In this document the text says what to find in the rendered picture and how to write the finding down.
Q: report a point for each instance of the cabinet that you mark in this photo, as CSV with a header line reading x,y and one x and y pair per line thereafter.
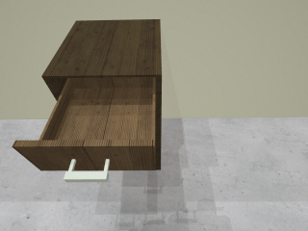
x,y
122,48

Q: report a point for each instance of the handle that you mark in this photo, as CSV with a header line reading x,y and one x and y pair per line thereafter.
x,y
87,176

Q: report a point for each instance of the drawer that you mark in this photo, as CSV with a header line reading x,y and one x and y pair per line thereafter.
x,y
96,119

